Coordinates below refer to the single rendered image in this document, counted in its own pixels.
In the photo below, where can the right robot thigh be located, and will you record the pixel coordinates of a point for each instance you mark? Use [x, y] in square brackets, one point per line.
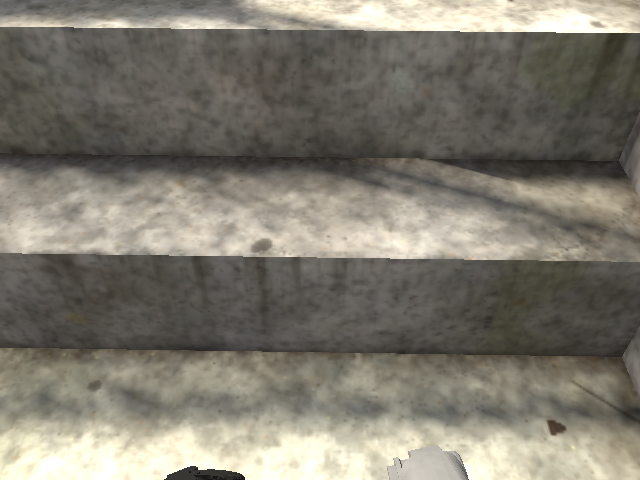
[429, 463]

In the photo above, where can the right robot shin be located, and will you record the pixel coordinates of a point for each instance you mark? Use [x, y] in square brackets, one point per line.
[459, 458]

